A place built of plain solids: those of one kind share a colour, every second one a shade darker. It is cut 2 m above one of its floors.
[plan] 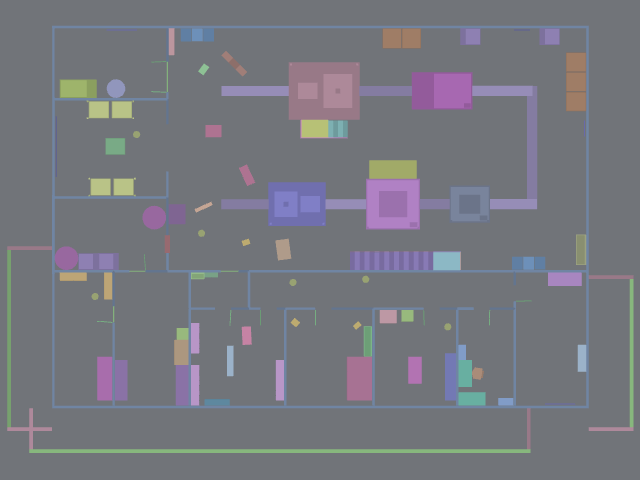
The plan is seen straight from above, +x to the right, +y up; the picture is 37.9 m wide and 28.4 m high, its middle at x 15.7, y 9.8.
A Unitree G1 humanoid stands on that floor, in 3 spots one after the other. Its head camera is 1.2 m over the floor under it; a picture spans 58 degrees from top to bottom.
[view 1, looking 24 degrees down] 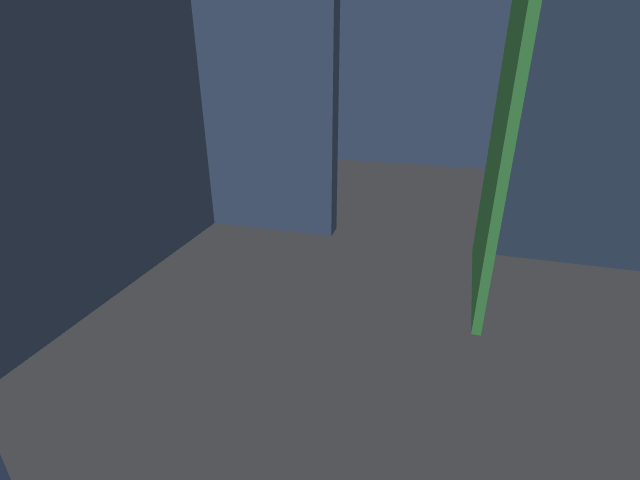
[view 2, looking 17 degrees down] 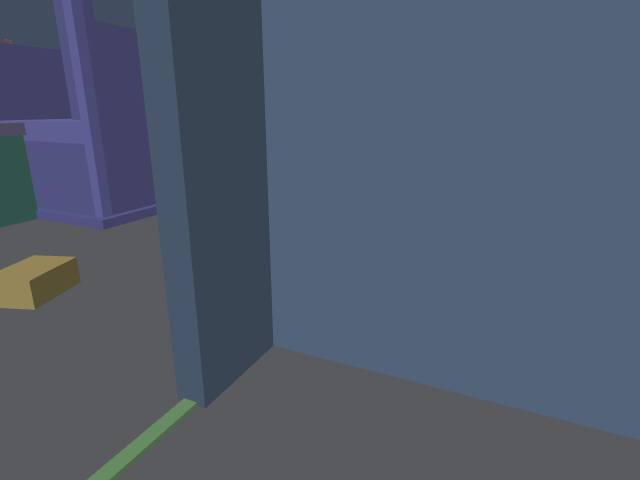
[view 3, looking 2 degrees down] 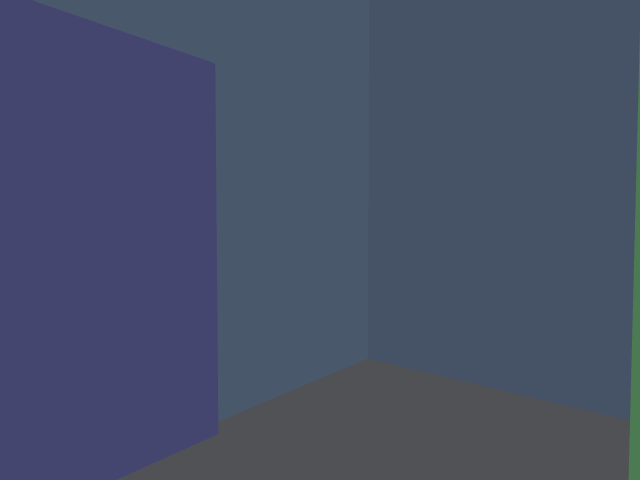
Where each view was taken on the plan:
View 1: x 25.48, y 2.99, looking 106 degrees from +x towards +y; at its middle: ground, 2.95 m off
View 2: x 9.70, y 6.80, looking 25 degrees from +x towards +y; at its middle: wall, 1.99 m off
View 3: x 3.37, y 20.18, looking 40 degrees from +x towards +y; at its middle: wall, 3.34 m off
